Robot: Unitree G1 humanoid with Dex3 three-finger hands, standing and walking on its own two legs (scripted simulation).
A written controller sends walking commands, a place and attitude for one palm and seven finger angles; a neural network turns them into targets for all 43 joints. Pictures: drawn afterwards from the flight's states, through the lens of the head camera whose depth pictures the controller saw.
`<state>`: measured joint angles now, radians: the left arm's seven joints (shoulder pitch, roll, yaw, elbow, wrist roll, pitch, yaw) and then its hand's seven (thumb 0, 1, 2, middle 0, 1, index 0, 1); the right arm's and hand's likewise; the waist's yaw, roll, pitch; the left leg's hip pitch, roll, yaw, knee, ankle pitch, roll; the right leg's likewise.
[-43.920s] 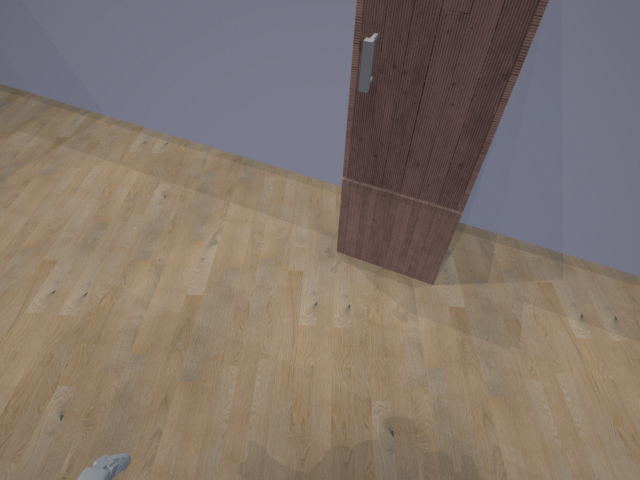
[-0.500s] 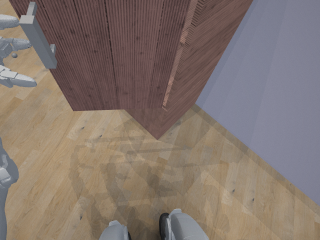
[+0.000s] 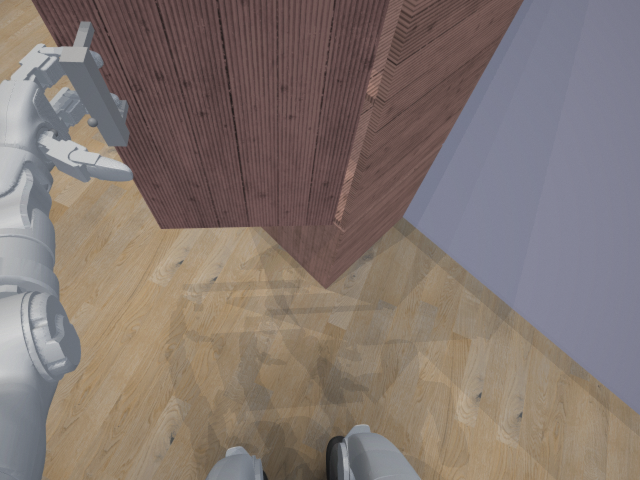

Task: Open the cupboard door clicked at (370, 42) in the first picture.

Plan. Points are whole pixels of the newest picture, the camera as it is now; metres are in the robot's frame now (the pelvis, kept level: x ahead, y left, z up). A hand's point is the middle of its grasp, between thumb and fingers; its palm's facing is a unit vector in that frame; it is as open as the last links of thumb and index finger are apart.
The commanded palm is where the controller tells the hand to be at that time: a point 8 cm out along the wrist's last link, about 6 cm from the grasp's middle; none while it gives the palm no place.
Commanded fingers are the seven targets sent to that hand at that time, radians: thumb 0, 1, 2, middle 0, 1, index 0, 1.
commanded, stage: slide the fingers in behind the handle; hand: left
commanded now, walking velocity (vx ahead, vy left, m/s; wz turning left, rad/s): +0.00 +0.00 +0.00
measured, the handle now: (102, 88) +0.57 +0.21 +0.10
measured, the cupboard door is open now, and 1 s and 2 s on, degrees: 49 49 51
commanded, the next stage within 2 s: close the thumb around the handle in 0.82 s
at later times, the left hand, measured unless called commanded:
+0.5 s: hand (120, 120) +0.52 +0.19 +0.10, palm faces -0.03 -1.00 +0.00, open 14.0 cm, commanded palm +0.50 +0.24 +0.10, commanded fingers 0.00 -0.50 0.30 -0.30 -1.20 -0.30 -1.20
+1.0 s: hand (118, 121) +0.52 +0.19 +0.10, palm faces -0.02 -1.00 -0.03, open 13.9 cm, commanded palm +0.49 +0.24 +0.10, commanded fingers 0.00 -0.22 0.42 -0.32 -1.23 -0.32 -1.23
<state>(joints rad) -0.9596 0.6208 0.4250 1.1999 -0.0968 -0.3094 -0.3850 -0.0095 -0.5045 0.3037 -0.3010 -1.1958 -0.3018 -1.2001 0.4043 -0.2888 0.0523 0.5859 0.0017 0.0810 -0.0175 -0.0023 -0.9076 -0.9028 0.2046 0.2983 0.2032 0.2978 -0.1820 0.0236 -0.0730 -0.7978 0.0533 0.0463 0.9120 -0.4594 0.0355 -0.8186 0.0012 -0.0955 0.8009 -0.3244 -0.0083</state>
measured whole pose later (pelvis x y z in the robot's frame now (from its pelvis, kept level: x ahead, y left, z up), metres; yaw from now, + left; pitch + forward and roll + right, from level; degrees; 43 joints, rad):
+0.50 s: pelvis +0.00 -0.01 +0.00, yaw +0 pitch +20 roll -3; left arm -0.97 0.57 0.41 1.20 -0.09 -0.32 -0.32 -0.01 -0.50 0.30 -0.30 -1.20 -0.30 -1.20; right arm 0.43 -0.29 0.04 0.61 0.00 0.07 -0.01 0.00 -0.91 -0.90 0.20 0.30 0.20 0.30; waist -0.19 0.02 -0.07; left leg -0.79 0.05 0.05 0.90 -0.45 0.03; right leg -0.82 0.00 -0.09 0.80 -0.32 -0.02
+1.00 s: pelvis +0.00 +0.00 +0.00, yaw +0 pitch +19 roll -3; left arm -0.97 0.57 0.41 1.21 -0.08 -0.34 -0.31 -0.01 -0.49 0.31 -0.30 -1.20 -0.30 -1.20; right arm 0.42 -0.29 0.04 0.61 0.00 0.05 -0.01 0.00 -0.91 -0.90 0.20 0.30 0.20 0.30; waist -0.19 0.03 -0.07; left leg -0.79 0.05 0.05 0.90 -0.45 0.03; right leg -0.82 0.00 -0.09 0.81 -0.33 -0.01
